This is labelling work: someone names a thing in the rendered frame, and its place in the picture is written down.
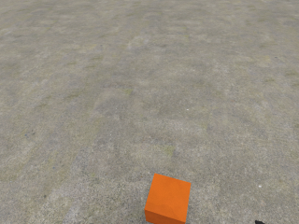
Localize carton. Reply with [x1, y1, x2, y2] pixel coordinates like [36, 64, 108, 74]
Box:
[144, 173, 191, 224]

